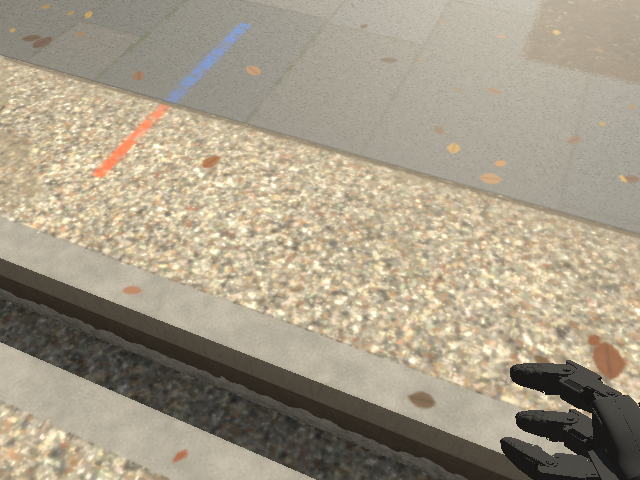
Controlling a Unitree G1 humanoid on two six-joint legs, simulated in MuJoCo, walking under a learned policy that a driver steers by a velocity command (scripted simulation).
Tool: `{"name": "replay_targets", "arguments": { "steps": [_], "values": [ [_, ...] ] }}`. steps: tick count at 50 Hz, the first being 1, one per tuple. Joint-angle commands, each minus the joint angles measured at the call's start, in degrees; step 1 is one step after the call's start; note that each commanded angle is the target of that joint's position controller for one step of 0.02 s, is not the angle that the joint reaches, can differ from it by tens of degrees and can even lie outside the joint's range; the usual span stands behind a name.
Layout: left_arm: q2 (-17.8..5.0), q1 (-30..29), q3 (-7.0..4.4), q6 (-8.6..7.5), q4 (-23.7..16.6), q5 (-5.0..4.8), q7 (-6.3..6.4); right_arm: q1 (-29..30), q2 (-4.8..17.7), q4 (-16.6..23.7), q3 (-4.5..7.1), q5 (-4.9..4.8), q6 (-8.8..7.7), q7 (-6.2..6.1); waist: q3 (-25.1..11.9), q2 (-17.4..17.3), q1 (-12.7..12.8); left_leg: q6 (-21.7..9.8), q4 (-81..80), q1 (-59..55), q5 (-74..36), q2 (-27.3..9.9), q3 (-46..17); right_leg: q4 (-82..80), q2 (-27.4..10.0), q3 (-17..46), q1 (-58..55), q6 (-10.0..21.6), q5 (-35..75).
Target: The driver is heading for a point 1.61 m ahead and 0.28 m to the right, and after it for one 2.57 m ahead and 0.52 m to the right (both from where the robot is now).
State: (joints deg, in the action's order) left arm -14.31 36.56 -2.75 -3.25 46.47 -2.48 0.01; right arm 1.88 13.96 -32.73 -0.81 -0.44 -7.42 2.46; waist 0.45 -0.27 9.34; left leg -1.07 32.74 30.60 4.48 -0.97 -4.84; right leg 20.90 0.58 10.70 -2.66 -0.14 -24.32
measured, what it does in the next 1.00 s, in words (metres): walks ahead: left foot, then right foot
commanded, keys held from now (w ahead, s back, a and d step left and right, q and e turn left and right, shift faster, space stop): e+shift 0.32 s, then w+e+shift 0.12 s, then w+q+shift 0.56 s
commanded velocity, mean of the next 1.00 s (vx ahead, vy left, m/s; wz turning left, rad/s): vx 0.66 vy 0.00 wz -0.20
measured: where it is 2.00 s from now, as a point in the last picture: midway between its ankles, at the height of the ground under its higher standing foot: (459, 152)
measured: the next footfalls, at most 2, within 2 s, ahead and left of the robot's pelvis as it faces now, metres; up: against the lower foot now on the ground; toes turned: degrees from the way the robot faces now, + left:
left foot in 0.04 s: +0.20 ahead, +0.15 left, +0.00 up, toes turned -5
right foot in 0.38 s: +0.32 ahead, -0.13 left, +0.00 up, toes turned -22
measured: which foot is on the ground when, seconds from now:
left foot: up 0.00-0.02, down 0.04-0.38, up 0.40-0.98, down 1.00-1.00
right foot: down 0.00-0.04, up 0.06-0.36, down 0.38-0.98, up 1.00-1.00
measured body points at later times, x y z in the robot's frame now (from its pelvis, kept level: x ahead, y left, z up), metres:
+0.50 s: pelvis +0.26 -0.04 -0.02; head +0.27 -0.08 +0.43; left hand +0.48 +0.19 -0.09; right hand +0.29 -0.37 -0.13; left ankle +0.26 +0.15 -0.64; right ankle +0.28 -0.11 -0.73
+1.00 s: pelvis +0.64 -0.11 -0.04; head +0.65 -0.13 +0.40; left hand +0.70 +0.17 -0.16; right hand +0.78 -0.40 -0.13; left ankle +0.84 -0.10 -0.74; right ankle +0.30 -0.13 -0.70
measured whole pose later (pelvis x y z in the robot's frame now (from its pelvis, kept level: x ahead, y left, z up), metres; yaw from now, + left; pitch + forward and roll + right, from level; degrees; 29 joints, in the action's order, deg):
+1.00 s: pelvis +0.64 -0.11 -0.04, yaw -9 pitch +1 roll +0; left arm -16.0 24.9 -2.3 -4.2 48.6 1.4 1.7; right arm -6.5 17.6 -40.6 3.5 -1.7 -5.4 3.0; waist -0.7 -2.1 -0.5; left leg -8.7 33.0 36.4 -0.6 5.1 6.4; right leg 21.5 -1.1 -12.9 -20.6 -2.4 -29.2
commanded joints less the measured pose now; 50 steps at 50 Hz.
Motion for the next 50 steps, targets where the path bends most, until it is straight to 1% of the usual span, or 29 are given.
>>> {"name": "replay_targets", "arguments": {
  "steps": [1, 2, 3, 4, 5, 6, 8, 10, 14, 15, 17, 19, 20, 21, 22, 23, 25, 28, 30, 31, 33, 37, 39, 43, 45, 47, 48, 49, 50],
  "values": [
    [-11.0, -8.4, -2.66, 0.01, -5.9, 0.73, 0.33, -13.2, 10.8, -0.2, 5.62, 0.94, -0.88, -1.09, -3.8, 4.9, -15.3, -1.2, -2.2, -32.4, -1.5, 0.3, 1.9, 14.5, -4.1, 5.5, 21.4, 4.5, 32.4],
    [-7.8, -8.9, -1.73, -0.11, -8.0, 2.64, 0.51, -26.3, 15.2, -1.6, 6.98, 1.60, -0.38, -2.05, -14.9, -2.3, -19.8, -4.8, 0.2, -49.3, -1.2, -12.5, -10.6, 35.5, -0.2, 1.6, 31.5, 1.5, 19.5],
    [-0.1, -0.3, 0.67, -0.97, -9.6, 0.40, 0.75, -27.1, 18.1, -2.4, 7.08, 2.33, 0.73, -1.52, -25.0, -22.2, -14.2, -14.6, -8.0, -58.1, -1.4, -27.4, -38.2, 54.2, 3.7, -1.2, 44.6, -1.0, -10.2],
    [-5.6, -3.5, -0.46, -0.80, -9.0, -1.06, 1.32, -25.0, 12.3, -2.0, 6.18, 1.46, 1.40, -1.77, -18.7, -16.6, -15.0, -14.8, -10.5, -53.4, -2.2, -25.3, -38.2, 60.2, -0.4, -1.5, 50.7, -1.7, -7.5],
    [-7.7, -9.3, -1.35, -0.09, -9.6, -0.53, 1.73, -22.2, 9.3, -2.5, 5.53, 1.12, 2.13, -2.28, -10.1, -12.7, -15.1, -13.1, -8.9, -46.2, -14.9, -24.0, -25.5, 61.7, -2.2, -4.2, 52.7, -2.3, -4.5],
    [-8.2, -11.9, -1.82, 0.72, -9.8, 0.60, 2.02, -18.6, 7.3, -2.7, 5.06, 1.34, 2.66, -2.42, -6.2, -6.8, -13.1, -11.7, -8.9, -38.0, -25.5, -21.3, -16.8, 59.9, -4.1, -5.5, 49.7, -2.6, -2.3],
    [-7.0, -12.9, -2.57, 2.64, -10.5, 1.18, 1.65, -11.7, 4.8, -3.5, 4.69, 1.63, 3.12, -2.88, -0.9, -8.1, -8.5, -8.8, -11.6, -25.2, -27.1, -17.1, -5.0, 52.3, -7.2, -5.8, 43.6, -2.6, -1.0],
    [-3.7, -15.5, -1.72, 3.96, -12.4, 1.12, 1.12, -6.1, 5.6, -4.4, 5.25, 0.96, 2.52, -2.96, 2.7, -9.3, -6.5, -8.7, -16.7, -17.2, -25.2, -17.5, -0.2, 40.9, -8.4, -7.8, 39.6, -2.9, 1.3],
    [-5.3, -15.1, -2.50, 3.68, -11.9, 2.26, -2.38, -2.5, 10.1, -6.5, 6.88, -0.04, 2.91, -4.16, -4.2, -6.3, -5.2, -5.6, -13.2, -18.3, -24.6, -14.1, 10.6, 23.4, -5.6, -10.7, 25.8, 0.4, 22.9],
    [-6.1, -13.8, -3.00, 4.11, -11.8, 2.39, -2.78, -3.2, 12.7, -7.4, 7.42, 0.88, 3.15, -4.41, -5.8, -6.0, -4.4, -7.2, -11.3, -15.7, -28.4, -14.6, 13.0, 28.0, -4.3, -13.3, 19.5, 0.0, 24.3],
    [-10.1, -11.7, -4.62, 5.07, -12.2, 1.63, -2.72, -2.2, 13.3, -7.4, 7.83, -0.65, 3.21, -4.40, -6.6, -5.5, -2.2, -6.0, -5.9, -16.6, -31.9, -14.2, 14.0, 27.1, -2.1, -14.6, 15.0, 2.4, 19.6],
    [-14.6, -2.1, -7.02, 5.59, -10.3, 0.94, -1.92, -1.5, 13.7, -7.5, 8.08, -1.49, 3.64, -3.93, -9.3, -2.2, 3.9, -3.8, 12.1, -13.5, -28.8, -12.4, 15.2, 23.2, 1.0, -14.9, 1.6, 7.2, 14.8],
    [-16.6, -0.5, -7.61, 5.14, -9.0, 0.18, -1.58, -3.2, 9.9, -7.9, 7.04, 0.34, 4.14, -3.43, -3.5, 9.1, 3.4, -1.5, 29.0, -2.9, 6.4, -6.6, 14.5, 16.5, 0.2, -7.7, -2.3, 10.5, 15.7],
    [-20.4, -8.8, -6.53, 3.43, -12.9, -0.62, -1.91, -11.7, 4.8, -7.8, 5.56, 2.74, 3.55, -2.31, -1.5, 26.7, -6.5, 0.9, 48.5, 13.5, 35.1, 2.1, 9.1, 12.0, -7.5, 15.7, -3.6, 19.1, 14.2],
    [-19.4, -12.9, -5.31, 1.10, -17.5, 0.54, -3.07, -12.2, 9.5, -4.2, 6.19, 0.22, 1.94, -1.72, -8.9, 25.3, -8.0, -1.2, 49.5, 19.8, 30.5, 4.2, -3.0, -7.0, -14.1, 42.3, -3.5, 25.5, -14.6],
    [-14.3, -14.9, -3.90, -0.36, -17.8, 0.81, -3.77, -6.7, 16.0, -4.8, 8.05, -2.46, 1.43, -1.39, -1.7, 12.6, -7.3, -2.7, 45.4, 18.9, 23.3, 1.5, -3.4, -11.0, -16.4, 39.8, 4.1, 21.5, -21.6],
    [-10.9, -18.7, -2.33, -1.15, -17.1, 0.76, -3.63, -9.7, 14.1, -7.9, 7.61, -1.82, 2.53, -1.94, 0.3, 3.5, -10.0, -2.8, 37.7, 11.6, 16.4, -3.4, -2.8, -7.4, -14.6, 28.1, 13.7, 17.7, -13.8],
    [-11.0, -18.9, -2.24, -0.80, -15.4, 2.70, -0.97, -11.3, 8.4, -9.4, 6.10, 0.24, 3.30, -1.43, -0.9, 3.5, -9.4, -1.3, 30.0, 8.1, 6.3, -5.0, -0.3, -5.5, -9.6, 15.2, 16.6, 15.2, 0.6],
    [-12.6, -15.0, -2.78, -1.48, -13.6, 4.26, 0.20, -12.6, 7.7, -10.6, 5.94, -0.15, 3.23, -0.62, -3.8, 1.5, -7.9, -0.6, 33.5, 10.6, -0.9, -5.3, -0.1, -4.2, -10.9, 10.3, 11.4, 15.9, 8.8],
    [-13.0, -13.0, -2.63, -2.91, -12.7, 3.54, -0.21, -8.1, 9.4, -8.9, 6.76, -2.38, 3.29, -0.83, -0.1, 2.6, -6.5, -1.0, 32.3, 19.4, 0.7, -5.6, -1.8, -8.7, -12.3, 10.8, 5.7, 15.9, 0.4],
    [-9.5, -8.5, -2.30, -4.84, -8.2, 1.56, 0.04, -2.2, 9.6, -6.4, 7.13, -4.28, 2.59, -0.87, 5.9, 3.4, -5.2, -2.2, 26.6, 33.2, 2.5, -6.0, -11.4, -8.6, -15.8, 11.9, -4.8, 13.4, -4.6],
    [-6.9, -11.2, -1.50, -3.13, -6.8, 0.70, 0.00, -2.3, 5.7, -5.6, 5.00, -2.57, 4.07, -0.97, 9.5, 2.3, -5.2, 1.0, 18.5, 29.1, -10.1, -0.6, -3.5, -16.8, -13.3, -3.1, 1.6, 10.0, 6.0],
    [-6.8, -13.2, -0.93, -3.64, -6.7, 1.28, 0.02, -5.4, 7.1, -6.6, 5.53, -2.76, 4.17, -0.52, 8.3, 2.6, -6.1, 0.5, 17.9, 23.1, -17.7, -0.6, -1.6, -18.6, -12.7, -8.9, 2.4, 8.8, 14.5],
    [-9.0, -13.3, -1.22, -4.96, -3.2, 2.18, 1.74, 1.7, 4.8, -4.2, 3.94, 0.10, 0.15, 0.74, 10.4, 0.1, -5.3, -5.0, 9.2, 12.9, -24.0, 0.5, 7.3, -21.6, -10.6, -21.4, 4.8, 2.8, 28.1],
    [-10.8, -14.7, -1.42, -4.21, -2.6, 2.68, 1.92, -0.6, 5.6, -4.1, 4.11, -1.42, -0.87, 1.48, 8.3, 4.3, -7.8, -6.8, 3.7, 8.0, -21.8, 2.5, 9.7, -18.1, -10.7, -24.1, -0.6, 1.0, 47.0],
    [-12.4, -13.4, -2.03, -2.32, -2.3, 4.77, 1.83, -2.4, 8.8, -2.7, 5.38, -2.60, 0.13, 0.84, 3.3, 10.3, -10.7, -7.0, 2.2, 4.2, -9.1, 8.2, 17.4, -4.7, -10.5, -25.1, -9.8, -0.4, 89.0],
    [-13.7, -13.1, -2.55, -1.52, -2.0, 4.39, 2.10, -5.2, 10.6, -2.3, 5.93, -1.63, 0.96, 0.51, 1.0, 11.8, -13.1, -8.5, 2.0, -1.6, -5.4, 8.6, 18.0, 6.3, -12.7, -25.0, -8.9, -0.9, 99.9],
    [-15.2, -14.2, -2.88, -0.89, -2.7, 4.47, 2.13, -16.2, 13.7, -4.8, 7.70, -1.26, 2.00, 0.15, -5.2, 11.4, -17.8, -11.1, 0.0, -12.3, -2.9, 8.8, 14.2, 20.0, -13.6, -22.9, -7.7, 0.4, 101.9],
    [-14.4, -16.6, -2.34, -1.38, -3.9, 4.03, 1.88, -28.1, 16.2, -7.6, 8.96, -0.40, 3.47, -0.69, -9.8, 7.4, -21.7, -12.8, -2.2, -31.5, -1.9, 5.1, 5.5, 35.5, -11.9, -21.4, 4.8, 1.2, 81.0]
  ]
}}
Keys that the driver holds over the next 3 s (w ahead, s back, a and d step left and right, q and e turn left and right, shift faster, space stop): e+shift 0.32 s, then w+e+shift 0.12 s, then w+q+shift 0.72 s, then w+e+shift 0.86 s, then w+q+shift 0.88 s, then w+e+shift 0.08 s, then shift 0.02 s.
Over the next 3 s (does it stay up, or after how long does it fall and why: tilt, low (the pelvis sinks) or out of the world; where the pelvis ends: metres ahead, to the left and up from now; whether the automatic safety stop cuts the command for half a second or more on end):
stays up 2.36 -0.47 0.00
